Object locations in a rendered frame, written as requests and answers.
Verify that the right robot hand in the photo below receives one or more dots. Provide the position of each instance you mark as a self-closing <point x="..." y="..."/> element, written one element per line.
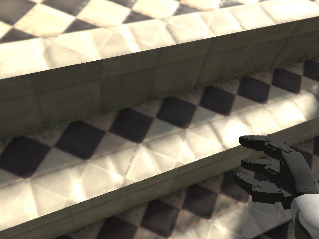
<point x="291" y="176"/>

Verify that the robot right forearm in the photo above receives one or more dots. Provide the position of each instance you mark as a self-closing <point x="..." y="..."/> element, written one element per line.
<point x="304" y="211"/>

